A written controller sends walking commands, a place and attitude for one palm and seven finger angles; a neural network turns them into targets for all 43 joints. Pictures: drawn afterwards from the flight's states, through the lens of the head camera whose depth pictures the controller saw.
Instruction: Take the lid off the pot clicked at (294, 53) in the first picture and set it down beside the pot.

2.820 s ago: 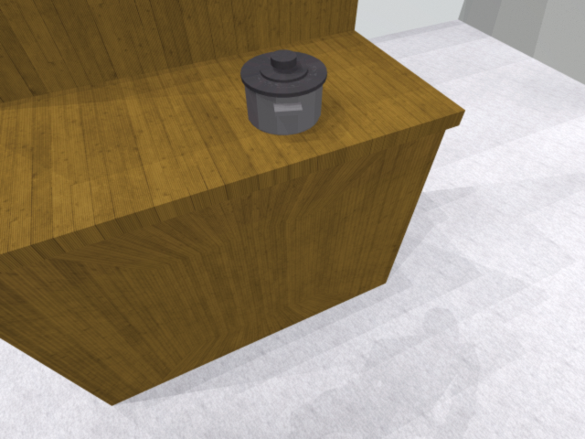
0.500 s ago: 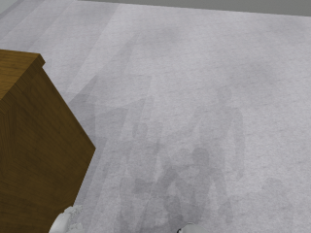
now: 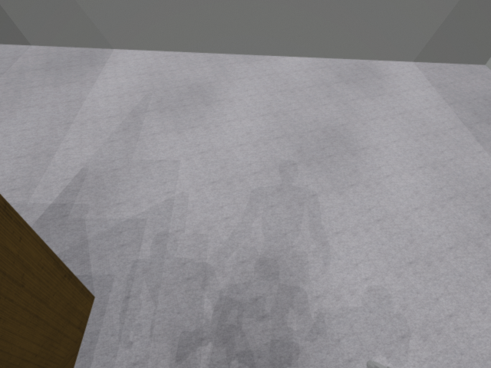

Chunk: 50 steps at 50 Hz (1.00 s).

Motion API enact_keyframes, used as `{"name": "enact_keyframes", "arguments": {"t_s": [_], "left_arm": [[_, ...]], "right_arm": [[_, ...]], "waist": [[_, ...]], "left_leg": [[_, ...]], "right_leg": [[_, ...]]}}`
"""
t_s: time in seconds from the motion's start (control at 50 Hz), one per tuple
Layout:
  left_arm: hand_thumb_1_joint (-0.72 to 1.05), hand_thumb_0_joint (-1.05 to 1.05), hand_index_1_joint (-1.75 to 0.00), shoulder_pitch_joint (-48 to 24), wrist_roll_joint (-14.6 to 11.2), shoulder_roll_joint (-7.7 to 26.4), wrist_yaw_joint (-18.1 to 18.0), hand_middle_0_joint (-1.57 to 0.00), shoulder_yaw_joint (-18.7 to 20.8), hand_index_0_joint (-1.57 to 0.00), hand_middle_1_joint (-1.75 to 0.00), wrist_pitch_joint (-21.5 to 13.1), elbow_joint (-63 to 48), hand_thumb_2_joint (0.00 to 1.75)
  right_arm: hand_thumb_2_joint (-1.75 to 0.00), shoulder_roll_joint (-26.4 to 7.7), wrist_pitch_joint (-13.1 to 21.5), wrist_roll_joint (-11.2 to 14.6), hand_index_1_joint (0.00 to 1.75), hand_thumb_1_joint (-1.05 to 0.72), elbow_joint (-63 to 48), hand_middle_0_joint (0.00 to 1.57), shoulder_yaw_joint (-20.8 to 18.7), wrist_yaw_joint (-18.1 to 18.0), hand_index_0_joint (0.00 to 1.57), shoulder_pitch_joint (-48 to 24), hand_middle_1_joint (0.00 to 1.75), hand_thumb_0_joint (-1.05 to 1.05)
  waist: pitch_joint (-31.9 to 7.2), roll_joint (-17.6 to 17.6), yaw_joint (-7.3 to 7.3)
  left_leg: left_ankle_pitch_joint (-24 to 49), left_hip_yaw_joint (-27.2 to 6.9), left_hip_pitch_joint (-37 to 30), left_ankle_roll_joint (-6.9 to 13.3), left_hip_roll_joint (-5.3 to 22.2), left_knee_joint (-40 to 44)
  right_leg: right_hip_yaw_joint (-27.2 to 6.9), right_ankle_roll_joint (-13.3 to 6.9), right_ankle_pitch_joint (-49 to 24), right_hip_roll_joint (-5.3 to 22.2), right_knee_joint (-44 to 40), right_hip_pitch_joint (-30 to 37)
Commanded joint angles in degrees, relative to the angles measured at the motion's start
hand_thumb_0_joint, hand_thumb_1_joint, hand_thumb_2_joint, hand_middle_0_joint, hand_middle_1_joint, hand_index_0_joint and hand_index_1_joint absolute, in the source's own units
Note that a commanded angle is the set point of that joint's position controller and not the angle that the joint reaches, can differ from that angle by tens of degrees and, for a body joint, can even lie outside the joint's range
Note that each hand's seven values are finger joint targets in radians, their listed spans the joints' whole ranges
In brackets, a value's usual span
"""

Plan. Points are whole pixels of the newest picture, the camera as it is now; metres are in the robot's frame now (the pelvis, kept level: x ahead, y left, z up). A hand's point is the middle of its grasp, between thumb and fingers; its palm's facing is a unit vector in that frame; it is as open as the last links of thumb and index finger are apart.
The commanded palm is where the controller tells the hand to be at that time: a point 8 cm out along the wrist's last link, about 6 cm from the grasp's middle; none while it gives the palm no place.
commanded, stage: walk to a spot facing it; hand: left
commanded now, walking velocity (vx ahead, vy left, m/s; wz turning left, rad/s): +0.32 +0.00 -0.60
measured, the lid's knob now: out of the picture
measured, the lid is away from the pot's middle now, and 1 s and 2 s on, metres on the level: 0.00 0.00 0.00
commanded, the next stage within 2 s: turn to face it in 0.54 s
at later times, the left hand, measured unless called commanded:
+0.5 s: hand (237, 254) +0.40 +0.05 -0.18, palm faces -0.35 -0.92 -0.18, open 7.3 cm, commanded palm none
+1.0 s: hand (237, 257) +0.39 +0.05 -0.18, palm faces -0.15 -0.97 -0.17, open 7.3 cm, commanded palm none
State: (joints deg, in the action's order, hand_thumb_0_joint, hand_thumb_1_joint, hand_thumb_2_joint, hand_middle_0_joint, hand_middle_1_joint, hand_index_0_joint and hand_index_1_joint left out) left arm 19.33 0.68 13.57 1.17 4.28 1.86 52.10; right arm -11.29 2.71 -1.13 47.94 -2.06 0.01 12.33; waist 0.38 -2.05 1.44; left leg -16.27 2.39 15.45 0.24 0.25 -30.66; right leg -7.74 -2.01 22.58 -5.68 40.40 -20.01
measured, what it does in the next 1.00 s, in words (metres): walks ahead: right foot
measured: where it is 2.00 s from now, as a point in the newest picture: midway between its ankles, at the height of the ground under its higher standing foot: (286, 346)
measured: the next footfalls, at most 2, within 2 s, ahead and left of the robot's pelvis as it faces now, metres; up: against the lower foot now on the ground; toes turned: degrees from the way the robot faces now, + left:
right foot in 0.44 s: +0.32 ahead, -0.18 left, +0.00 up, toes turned -25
left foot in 1.04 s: +0.45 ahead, -0.04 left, +0.00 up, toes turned -6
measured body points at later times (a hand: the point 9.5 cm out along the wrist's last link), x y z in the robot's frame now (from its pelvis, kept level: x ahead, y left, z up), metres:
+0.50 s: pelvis +0.19 -0.08 -0.03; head +0.24 -0.09 +0.42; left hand +0.41 +0.10 -0.16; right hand +0.01 -0.26 -0.16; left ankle +0.04 +0.10 -0.65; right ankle +0.29 -0.16 -0.73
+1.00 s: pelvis +0.34 -0.12 +0.00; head +0.35 -0.11 +0.45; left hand +0.40 +0.10 -0.16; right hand +0.36 -0.36 -0.14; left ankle +0.42 -0.03 -0.72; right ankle +0.29 -0.16 -0.73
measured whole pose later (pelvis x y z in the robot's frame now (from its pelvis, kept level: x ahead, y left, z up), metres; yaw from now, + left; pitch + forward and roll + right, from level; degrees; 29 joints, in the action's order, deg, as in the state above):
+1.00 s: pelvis +0.34 -0.12 +0.00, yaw -14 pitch -1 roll -1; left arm 18.2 0.8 8.9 -1.6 2.1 -1.1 58.3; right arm -8.3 -0.9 -0.6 57.4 -1.6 0.1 10.1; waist 2.5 -1.3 1.4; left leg -16.5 5.9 22.2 -1.6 3.0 -40.1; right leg 11.6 -5.0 19.8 -1.7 28.4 -7.6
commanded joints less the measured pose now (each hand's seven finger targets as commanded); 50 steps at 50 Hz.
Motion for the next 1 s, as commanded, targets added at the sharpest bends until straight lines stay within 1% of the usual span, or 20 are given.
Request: {"name": "enact_keyframes", "arguments": {"t_s": [0.0, 0.06, 0.08, 0.12, 0.16, 0.28, 0.34, 0.38, 0.4, 0.42, 0.44, 0.46, 0.48, 0.5, 0.52, 0.58, 0.7, 0.88, 0.94, 0.98], "left_arm": [[0.9, 0.0, -0.3, -8.0, 1.5, 6.1, 1.4, -0.2, 2.3, -0.2, -0.3, -3.2, -7.4, 0.9], [0.9, 0.0, -0.3, -6.0, 1.5, 3.3, 2.4, -0.2, 1.5, -0.2, -0.3, -2.4, -4.9, 0.9], [0.9, 0.0, -0.3, -6.1, 1.4, 2.5, 2.4, -0.2, 1.2, -0.2, -0.3, -2.2, -4.9, 0.9], [0.9, 0.0, -0.3, -7.6, 1.3, 1.6, 2.4, -0.2, 0.6, -0.2, -0.3, -1.8, -4.9, 0.9], [0.9, 0.0, -0.3, -10.6, 1.2, 0.8, 2.5, -0.2, 0.1, -0.2, -0.3, -1.6, -5.5, 0.9], [0.9, 0.0, -0.3, -20.7, 0.8, -1.4, 3.1, -0.2, -1.2, -0.2, -0.3, -1.8, -7.5, 0.9], [0.9, 0.0, -0.3, -15.1, 0.8, 0.3, 2.6, -0.2, -0.6, -0.2, -0.3, -2.2, -5.4, 0.9], [0.9, 0.0, -0.3, -3.4, 1.1, 3.2, 1.9, -0.2, 0.5, -0.2, -0.3, -2.9, -1.7, 0.9], [0.9, 0.0, -0.3, 5.4, 1.3, 7.5, 1.3, -0.2, 1.8, -0.2, -0.3, -3.7, 0.8, 0.9], [0.9, 0.0, -0.3, 9.7, 0.8, 13.5, 0.4, -0.2, 3.0, -0.2, -0.3, -4.2, 1.5, 0.9], [0.9, 0.0, -0.3, 9.4, -0.8, 16.0, -0.2, -0.2, 3.7, -0.2, -0.3, -3.3, 1.8, 0.9], [0.9, 0.0, -0.3, 5.5, -1.2, 14.1, -0.6, -0.2, 3.5, -0.2, -0.3, -2.8, 0.9, 0.9], [0.9, 0.0, -0.3, 0.6, -0.9, 11.6, -0.9, -0.2, 2.3, -0.2, -0.3, -3.4, -0.7, 0.9], [0.9, 0.0, -0.3, -3.5, -0.7, 9.4, -1.1, -0.2, 1.4, -0.2, -0.3, -3.8, -1.5, 0.9], [0.9, 0.0, -0.3, -5.8, -0.5, 7.6, -1.4, -0.2, 0.9, -0.2, -0.3, -4.3, -1.9, 0.9], [0.9, 0.0, -0.3, -6.9, 0.5, 6.4, -1.7, -0.2, 0.7, -0.2, -0.3, -5.1, -1.3, 0.9], [0.9, 0.0, -0.3, -3.1, 0.0, 3.1, -1.9, -0.2, -0.2, -0.2, -0.3, -5.7, 1.8, 0.9], [0.9, 0.0, -0.3, 2.5, 0.4, 3.4, -3.2, -0.2, -0.6, -0.2, -0.3, -4.3, 4.5, 0.9], [0.9, 0.0, -0.3, 2.6, 0.3, 4.7, -3.3, -0.2, 0.1, -0.2, -0.3, -3.8, 4.3, 0.9], [0.9, 0.0, -0.3, 1.7, 0.0, 5.3, -3.4, -0.2, 0.5, -0.2, -0.3, -3.5, 3.9, 0.9]], "right_arm": [[-0.9, -9.7, 1.0, -0.6, 0.3, -0.9, -1.0, 0.2, -2.3, -1.1, 0.2, 8.0, 0.3, 0.0], [-0.9, -6.3, 2.3, 0.2, 0.3, -0.9, 0.3, 0.2, -0.8, -1.5, 0.2, 7.6, 0.3, 0.0], [-0.9, -6.2, 2.6, 0.3, 0.3, -0.9, 1.1, 0.2, -0.6, -1.6, 0.2, 9.5, 0.3, 0.0], [-0.9, -5.9, 3.0, 0.4, 0.3, -0.9, 2.9, 0.2, -0.3, -1.8, 0.2, 12.8, 0.3, 0.0], [-0.9, -5.6, 3.1, 0.4, 0.3, -0.9, 4.2, 0.2, -0.1, -2.0, 0.2, 15.5, 0.3, 0.0], [-0.9, -5.6, 2.8, -0.3, 0.3, -0.9, 7.4, 0.2, -0.4, -2.0, 0.2, 18.8, 0.3, 0.0], [-0.9, -8.2, 2.6, -0.3, 0.3, -0.9, 8.2, 0.2, -1.4, -2.0, 0.2, 18.0, 0.3, 0.0], [-0.9, -10.1, 2.5, 0.0, 0.3, -0.9, 7.7, 0.2, -2.0, -1.8, 0.2, 15.4, 0.3, 0.0], [-0.9, -9.4, 2.4, 0.6, 0.3, -0.9, 7.0, 0.2, -1.7, -1.2, 0.2, 14.4, 0.3, 0.0], [-0.9, -4.6, 2.2, 1.7, 0.3, -0.9, 5.7, 0.2, -1.0, -0.8, 0.2, 17.6, 0.3, 0.0], [-0.9, -4.8, 1.9, 1.8, 0.3, -0.9, 4.5, 0.2, -1.2, -1.3, 0.2, 13.3, 0.3, 0.0], [-0.9, -5.2, 1.7, 1.4, 0.3, -0.9, 3.9, 0.2, -1.7, -1.5, 0.2, 9.9, 0.3, 0.0], [-0.9, -4.9, 1.7, 1.0, 0.3, -0.9, 4.7, 0.2, -1.5, -1.1, 0.2, 10.6, 0.3, 0.0], [-0.9, -4.9, 0.8, 0.6, 0.3, -0.9, 5.9, 0.2, -1.5, -1.0, 0.2, 11.2, 0.3, 0.0], [-0.9, -4.4, 0.0, 0.2, 0.3, -0.9, 6.7, 0.2, -1.5, -1.2, 0.2, 11.5, 0.3, 0.0], [-0.9, -2.3, -1.4, -0.4, 0.3, -0.9, 8.0, 0.2, -1.3, -1.1, 0.2, 14.2, 0.3, 0.0], [-0.9, -0.3, -1.9, -0.2, 0.3, -0.9, 7.9, 0.2, -0.7, -0.7, 0.2, 8.7, 0.3, 0.0], [-0.9, -0.3, -2.2, 0.5, 0.3, -0.9, 5.8, 0.2, -0.3, -0.3, 0.2, -3.5, 0.3, 0.0], [-0.9, -1.2, -2.4, 0.3, 0.3, -0.9, 5.5, 0.2, -0.5, -0.3, 0.2, -3.1, 0.3, 0.0], [-0.9, -3.0, -2.5, 0.1, 0.3, -0.9, 6.8, 0.2, -1.2, -0.3, 0.2, 3.1, 0.3, 0.0]], "waist": [[5.8, 7.2, -3.65], [5.2, 8.0, -1.6], [4.4, 8.3, -1.8], [3.9, 9.5, -2.16], [5.1, 8.6, -2.88], [8.6, 10.7, -4.98], [4.1, 11.1, -2.14], [-3.5, 9.8, 3.81], [-9.3, 5.6, 8.17], [-17.7, -7.9, 7.75], [-18.7, -8.0, 7.1], [-8.3, -0.6, 5.42], [-5.7, -0.1, 2.92], [-3.0, 0.2, 0.14], [-0.5, 0.7, -1.28], [-1.0, 0.8, -4.11], [-1.2, -2.1, -2.89], [1.8, -3.5, 0.8], [0.6, -3.0, -0.09], [-2.6, -1.4, -3.17]], "left_leg": [[-20.4, -23.8, -12.1, 7.1, 22.4, 23.8], [1.4, -7.6, -12.6, 3.4, 16.5, 21.7], [9.8, -4.3, -14.8, 3.1, 15.7, 20.4], [22.3, -0.3, -18.1, 3.5, 16.0, 18.3], [27.6, 1.7, -19.8, 3.9, 16.4, 17.8], [33.2, 9.6, -19.6, 4.5, 16.6, 17.4], [53.6, 12.5, -20.9, 4.4, 18.0, 7.7], [55.5, 13.9, -16.5, 2.4, 16.7, -8.9], [41.3, 14.4, -3.7, 0.0, 15.5, -24.1], [-12.5, 11.8, 16.2, -2.9, 5.4, -45.4], [-17.8, 2.8, 21.7, -1.9, 4.5, -55.3], [-11.7, -1.0, 23.6, -0.8, 7.4, -55.9], [-5.4, -1.5, 20.4, -1.2, 9.3, -54.2], [-2.8, -2.2, 17.9, -1.7, 10.4, -51.6], [-2.1, -2.3, 14.7, -1.8, 11.0, -48.2], [-0.9, -1.1, 12.7, -2.6, 10.0, -40.6], [4.5, -0.7, 16.7, -3.2, 8.0, -28.7], [-1.3, 2.1, 14.7, -2.5, 4.6, -13.7], [-1.6, 3.8, 8.9, -1.4, 2.8, -8.0], [8.1, 3.6, -0.7, -0.2, 2.1, 1.1]], "right_leg": [[3.3, 2.2, -1.4, 7.4, 23.2, -26.2], [5.6, 3.2, -10.9, 9.5, 27.4, -25.2], [6.5, 3.4, -11.4, 9.2, 28.2, -26.1], [8.1, 3.5, -11.7, 9.6, 28.5, -28.7], [10.0, 3.5, -12.6, 10.0, 25.6, -30.5], [16.4, 1.4, -15.2, 8.7, 3.1, -22.7], [18.9, -2.0, -11.6, 4.9, -1.2, -10.6], [19.4, -4.0, -12.5, 2.7, -6.3, 7.2], [14.2, -6.5, -15.5, 6.4, -7.5, 26.5], [-15.6, -13.7, -18.2, 25.0, -11.4, 41.8], [-26.4, -15.9, -18.7, 29.8, -19.8, 39.5], [-21.7, -15.6, -14.3, 29.4, -22.9, 30.0], [-18.0, -11.0, -9.8, 27.0, -24.4, 19.1], [-13.0, -8.6, -8.8, 24.8, -25.7, 11.2], [-9.2, -7.6, -9.9, 23.1, -27.0, 4.6], [-2.4, -9.1, -15.9, 19.3, -27.0, 0.3], [2.1, -7.2, -26.3, 16.9, -26.2, 6.8], [6.2, -6.7, -46.4, 22.2, -19.6, 17.3], [8.1, -5.9, -51.4, 22.9, -14.3, 17.6], [11.9, -2.8, -47.6, 21.2, -4.4, 15.7]]}}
